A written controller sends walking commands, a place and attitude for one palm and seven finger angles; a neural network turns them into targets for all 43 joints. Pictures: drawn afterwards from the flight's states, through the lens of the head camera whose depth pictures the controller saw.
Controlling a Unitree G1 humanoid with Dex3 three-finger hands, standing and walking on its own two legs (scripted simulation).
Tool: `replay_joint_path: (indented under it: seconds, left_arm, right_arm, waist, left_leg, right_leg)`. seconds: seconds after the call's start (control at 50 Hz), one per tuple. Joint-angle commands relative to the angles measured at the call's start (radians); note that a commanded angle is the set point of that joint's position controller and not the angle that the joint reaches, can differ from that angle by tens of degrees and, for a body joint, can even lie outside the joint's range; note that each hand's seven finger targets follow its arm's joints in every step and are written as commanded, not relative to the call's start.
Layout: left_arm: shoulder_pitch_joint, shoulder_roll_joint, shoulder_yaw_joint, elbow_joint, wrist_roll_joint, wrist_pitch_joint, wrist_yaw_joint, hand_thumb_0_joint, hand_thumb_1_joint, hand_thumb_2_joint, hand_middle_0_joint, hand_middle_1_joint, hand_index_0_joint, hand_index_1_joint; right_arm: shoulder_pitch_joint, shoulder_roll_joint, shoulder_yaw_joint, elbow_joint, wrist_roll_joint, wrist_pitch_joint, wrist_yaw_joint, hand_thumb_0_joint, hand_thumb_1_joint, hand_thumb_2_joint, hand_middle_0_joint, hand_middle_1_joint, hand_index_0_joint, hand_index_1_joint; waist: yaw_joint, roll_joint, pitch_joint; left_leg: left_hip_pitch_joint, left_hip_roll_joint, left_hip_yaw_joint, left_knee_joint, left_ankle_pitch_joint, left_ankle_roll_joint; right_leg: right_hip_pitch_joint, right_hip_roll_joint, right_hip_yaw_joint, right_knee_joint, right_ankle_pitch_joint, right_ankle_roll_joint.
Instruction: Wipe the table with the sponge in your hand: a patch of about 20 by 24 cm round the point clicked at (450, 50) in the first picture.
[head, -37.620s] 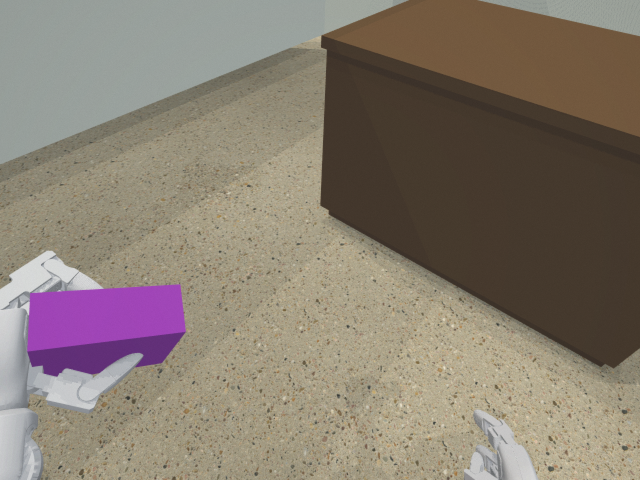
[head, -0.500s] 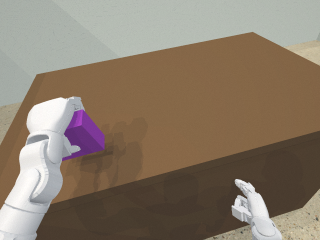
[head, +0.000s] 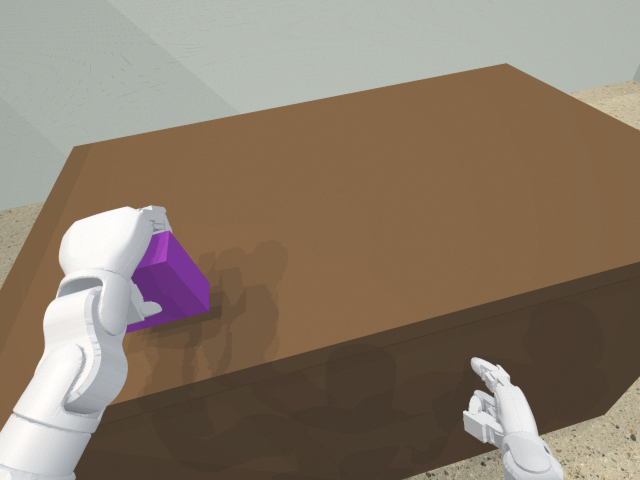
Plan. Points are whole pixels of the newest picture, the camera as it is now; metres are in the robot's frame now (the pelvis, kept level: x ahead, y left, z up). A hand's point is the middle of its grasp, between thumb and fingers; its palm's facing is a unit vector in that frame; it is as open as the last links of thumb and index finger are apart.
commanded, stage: lower the sponge onto the table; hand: left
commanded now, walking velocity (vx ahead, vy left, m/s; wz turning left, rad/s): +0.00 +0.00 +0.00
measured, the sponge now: (151, 293) +0.27 +0.27 +0.12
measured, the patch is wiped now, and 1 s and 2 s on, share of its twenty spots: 0.00 0.00 0.10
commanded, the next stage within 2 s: wipe forward along the first lane in 1.04 s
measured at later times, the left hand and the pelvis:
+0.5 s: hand (146, 285) +0.27 +0.26 +0.15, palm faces +0.11 -0.09 -0.99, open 9.2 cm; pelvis +0.00 +0.00 +0.00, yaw +0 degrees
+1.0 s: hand (146, 293) +0.27 +0.27 +0.13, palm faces +0.08 -0.08 -0.99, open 9.2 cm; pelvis +0.00 +0.00 +0.00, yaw +0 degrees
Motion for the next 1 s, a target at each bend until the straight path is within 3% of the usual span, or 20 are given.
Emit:
replay_joint_path:
  seconds: [0.0, 0.16, 0.18, 0.22, 0.26, 0.28, 0.38, 0.46, 0.48, 0.56, 0.58, 0.64, 0.66, 0.68, 0.76, 0.82, 0.86, 0.88, 0.96, 0.98]
  left_arm:
    - [-0.345, 0.238, 0.162, -0.167, 0.057, -0.013, 0.059, 0.0, 0.1, 1.3, -1.2, -1.6, -1.2, -1.6]
    - [-0.326, 0.266, 0.188, -0.207, 0.066, -0.023, 0.071, 0.0, 0.1, 1.3, -1.2, -1.6, -1.2, -1.6]
    - [-0.34, 0.194, 0.125, -0.201, 0.063, -0.023, 0.068, 0.0, 0.1, 1.3, -1.2, -1.6, -1.2, -1.6]
    - [-0.301, 0.196, 0.13, -0.167, 0.066, -0.026, 0.072, 0.0, 0.1, 1.3, -1.2, -1.6, -1.2, -1.6]
    - [-0.295, 0.257, 0.185, -0.19, 0.073, -0.025, 0.077, 0.0, 0.1, 1.3, -1.2, -1.6, -1.2, -1.6]
    - [-0.299, 0.2, 0.14, -0.193, 0.07, -0.025, 0.074, 0.0, 0.1, 1.3, -1.2, -1.6, -1.2, -1.6]
    - [-0.276, 0.181, 0.13, -0.186, 0.071, -0.026, 0.084, 0.0, 0.1, 1.3, -1.2, -1.6, -1.2, -1.6]
    - [-0.247, 0.265, 0.204, -0.187, 0.084, -0.029, 0.096, 0.0, 0.1, 1.3, -1.2, -1.6, -1.2, -1.6]
    - [-0.248, 0.194, 0.146, -0.187, 0.078, -0.027, 0.092, 0.0, 0.1, 1.3, -1.2, -1.6, -1.2, -1.6]
    - [-0.208, 0.24, 0.189, -0.222, 0.078, -0.033, 0.097, 0.0, 0.1, 1.3, -1.2, -1.6, -1.2, -1.6]
    - [-0.207, 0.176, 0.136, -0.21, 0.076, -0.033, 0.093, 0.0, 0.1, 1.3, -1.2, -1.6, -1.2, -1.6]
    - [-0.197, 0.168, 0.123, -0.193, 0.077, -0.041, 0.091, 0.0, 0.1, 1.3, -1.2, -1.6, -1.2, -1.6]
    - [-0.237, 0.221, 0.162, -0.193, 0.083, -0.043, 0.094, 0.0, 0.1, 1.3, -1.2, -1.6, -1.2, -1.6]
    - [-0.251, 0.16, 0.108, -0.175, 0.08, -0.046, 0.092, 0.0, 0.1, 1.3, -1.2, -1.6, -1.2, -1.6]
    - [-0.283, 0.228, 0.162, -0.163, 0.091, -0.068, 0.106, 0.0, 0.1, 1.3, -1.2, -1.6, -1.2, -1.6]
    - [-0.243, 0.163, 0.123, -0.102, 0.084, -0.08, 0.107, 0.0, 0.1, 1.3, -1.2, -1.6, -1.2, -1.6]
    - [-0.223, 0.211, 0.169, -0.12, 0.076, -0.079, 0.111, 0.0, 0.1, 1.3, -1.2, -1.6, -1.2, -1.6]
    - [-0.228, 0.143, 0.116, -0.097, 0.074, -0.073, 0.105, 0.0, 0.1, 1.3, -1.2, -1.6, -1.2, -1.6]
    - [-0.195, 0.2, 0.162, -0.115, 0.083, -0.072, 0.105, 0.0, 0.1, 1.3, -1.2, -1.6, -1.2, -1.6]
    - [-0.182, 0.131, 0.112, -0.112, 0.076, -0.071, 0.1, 0.0, 0.1, 1.3, -1.2, -1.6, -1.2, -1.6]
  right_arm:
    - [-0.267, -0.065, -0.021, -0.184, -0.006, -0.064, -0.003, 0.0, -0.9, -0.9, 0.2, 0.3, 0.2, 0.3]
    - [-0.283, -0.068, -0.024, -0.186, -0.007, -0.069, 0.002, 0.0, -0.9, -0.9, 0.2, 0.3, 0.2, 0.3]
    - [-0.279, -0.061, -0.021, -0.191, -0.012, -0.069, 0.002, 0.0, -0.9, -0.9, 0.2, 0.3, 0.2, 0.3]
    - [-0.259, -0.068, -0.027, -0.177, -0.016, -0.068, 0.005, 0.0, -0.9, -0.9, 0.2, 0.3, 0.2, 0.3]
    - [-0.276, -0.072, -0.029, -0.181, -0.01, -0.069, 0.002, 0.0, -0.9, -0.9, 0.2, 0.3, 0.2, 0.3]
    - [-0.274, -0.064, -0.025, -0.19, -0.013, -0.068, 0.004, 0.0, -0.9, -0.9, 0.2, 0.3, 0.2, 0.3]
    - [-0.27, -0.062, -0.026, -0.188, -0.015, -0.066, 0.008, 0.0, -0.9, -0.9, 0.2, 0.3, 0.2, 0.3]
    - [-0.27, -0.074, -0.033, -0.179, -0.014, -0.065, 0.007, 0.0, -0.9, -0.9, 0.2, 0.3, 0.2, 0.3]
    - [-0.272, -0.065, -0.026, -0.191, -0.017, -0.064, 0.01, 0.0, -0.9, -0.9, 0.2, 0.3, 0.2, 0.3]
    - [-0.278, -0.071, -0.032, -0.185, -0.014, -0.065, 0.015, 0.0, -0.9, -0.9, 0.2, 0.3, 0.2, 0.3]
    - [-0.269, -0.062, -0.027, -0.19, -0.019, -0.063, 0.016, 0.0, -0.9, -0.9, 0.2, 0.3, 0.2, 0.3]
    - [-0.257, -0.067, -0.032, -0.179, -0.02, -0.058, 0.015, 0.0, -0.9, -0.9, 0.2, 0.3, 0.2, 0.3]
    - [-0.268, -0.069, -0.03, -0.178, -0.012, -0.065, 0.009, 0.0, -0.9, -0.9, 0.2, 0.3, 0.2, 0.3]
    - [-0.265, -0.063, -0.027, -0.186, -0.018, -0.068, 0.005, 0.0, -0.9, -0.9, 0.2, 0.3, 0.2, 0.3]
    - [-0.257, -0.07, -0.031, -0.171, -0.016, -0.076, -0.005, 0.0, -0.9, -0.9, 0.2, 0.3, 0.2, 0.3]
    - [-0.235, -0.071, -0.036, -0.157, -0.023, -0.078, -0.003, 0.0, -0.9, -0.9, 0.2, 0.3, 0.2, 0.3]
    - [-0.25, -0.071, -0.034, -0.165, -0.015, -0.079, -0.001, 0.0, -0.9, -0.9, 0.2, 0.3, 0.2, 0.3]
    - [-0.25, -0.066, -0.031, -0.168, -0.019, -0.077, -0.001, 0.0, -0.9, -0.9, 0.2, 0.3, 0.2, 0.3]
    - [-0.247, -0.078, -0.036, -0.167, -0.015, -0.072, 0.005, 0.0, -0.9, -0.9, 0.2, 0.3, 0.2, 0.3]
    - [-0.247, -0.069, -0.034, -0.178, -0.02, -0.072, 0.007, 0.0, -0.9, -0.9, 0.2, 0.3, 0.2, 0.3]
  waist:
    - [0.01, -0.068, -0.2]
    - [0.015, -0.042, -0.197]
    - [0.012, -0.026, -0.212]
    - [0.013, -0.057, -0.196]
    - [0.019, -0.045, -0.199]
    - [0.017, -0.051, -0.214]
    - [0.019, -0.042, -0.203]
    - [0.022, -0.065, -0.207]
    - [0.021, -0.056, -0.217]
    - [0.022, -0.037, -0.206]
    - [0.018, -0.053, -0.207]
    - [0.01, -0.059, -0.168]
    - [0.004, -0.071, -0.151]
    - [0.004, -0.064, -0.164]
    - [0.004, -0.045, -0.164]
    - [0.004, -0.067, -0.171]
    - [0.012, -0.062, -0.17]
    - [0.006, -0.069, -0.172]
    - [0.009, -0.064, -0.177]
    - [0.011, -0.068, -0.185]
  left_leg:
    - [0.083, -0.02, -0.059, -0.039, 0.054, 0.015]
    - [0.098, -0.02, -0.067, -0.048, 0.064, 0.016]
    - [0.096, -0.023, -0.058, -0.046, 0.065, 0.018]
    - [0.095, -0.019, -0.059, -0.047, 0.069, 0.017]
    - [0.099, -0.018, -0.065, -0.05, 0.056, 0.016]
    - [0.094, -0.023, -0.059, -0.048, 0.067, 0.019]
    - [0.09, -0.02, -0.059, -0.053, 0.064, 0.018]
    - [0.1, -0.02, -0.061, -0.045, 0.07, 0.019]
    - [0.09, -0.024, -0.053, -0.042, 0.087, 0.021]
    - [0.105, -0.019, -0.062, -0.045, 0.092, 0.019]
    - [0.097, -0.023, -0.054, -0.042, 0.1, 0.022]
    - [0.098, -0.02, -0.053, -0.045, 0.072, 0.022]
    - [0.101, -0.019, -0.06, -0.05, 0.035, 0.021]
    - [0.093, -0.023, -0.051, -0.044, 0.033, 0.023]
    - [0.111, -0.026, -0.056, -0.048, 0.017, 0.021]
    - [0.107, -0.026, -0.049, -0.04, 0.052, 0.021]
    - [0.103, -0.024, -0.056, -0.048, 0.039, 0.019]
    - [0.093, -0.025, -0.046, -0.043, 0.046, 0.021]
    - [0.094, -0.023, -0.051, -0.042, 0.058, 0.02]
    - [0.087, -0.025, -0.045, -0.036, 0.074, 0.023]
  right_leg:
    - [-0.012, -0.027, 0.11, -0.128, 0.001, -0.027]
    - [-0.003, -0.016, 0.131, -0.127, 0.011, -0.038]
    - [0.006, -0.022, 0.101, -0.125, 0.021, -0.034]
    - [-0.004, -0.023, 0.092, -0.129, 0.027, -0.03]
    - [0.001, -0.015, 0.135, -0.13, 0.008, -0.04]
    - [0.015, -0.019, 0.104, -0.127, 0.021, -0.035]
    - [0.014, -0.018, 0.095, -0.125, 0.022, -0.037]
    - [0.013, -0.012, 0.136, -0.131, 0.018, -0.039]
    - [0.027, -0.019, 0.106, -0.126, 0.042, -0.035]
    - [0.019, -0.01, 0.128, -0.125, 0.047, -0.04]
    - [0.022, -0.016, 0.098, -0.126, 0.056, -0.035]
    - [-0.012, -0.018, 0.096, -0.142, 0.026, -0.025]
    - [-0.028, -0.01, 0.133, -0.152, -0.027, -0.035]
    - [-0.019, -0.019, 0.109, -0.152, -0.025, -0.031]
    - [-0.026, -0.013, 0.145, -0.161, -0.049, -0.037]
    - [-0.012, -0.016, 0.105, -0.159, 0.003, -0.03]
    - [-0.009, -0.014, 0.134, -0.155, -0.018, -0.035]
    - [-0.006, -0.016, 0.1, -0.152, -0.002, -0.03]
    - [-0.001, -0.012, 0.122, -0.142, 0.017, -0.032]
    - [0.01, -0.016, 0.094, -0.136, 0.043, -0.03]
